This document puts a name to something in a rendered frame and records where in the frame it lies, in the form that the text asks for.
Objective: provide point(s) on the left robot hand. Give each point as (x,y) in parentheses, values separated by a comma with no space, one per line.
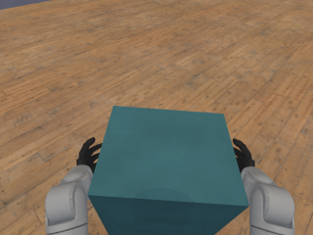
(85,155)

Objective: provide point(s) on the carton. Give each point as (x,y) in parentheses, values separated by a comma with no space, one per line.
(166,172)

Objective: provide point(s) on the right robot hand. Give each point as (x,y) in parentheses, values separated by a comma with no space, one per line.
(244,158)

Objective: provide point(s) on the left robot forearm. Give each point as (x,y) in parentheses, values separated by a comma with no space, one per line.
(66,203)

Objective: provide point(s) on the right robot forearm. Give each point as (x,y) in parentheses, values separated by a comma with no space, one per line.
(271,208)

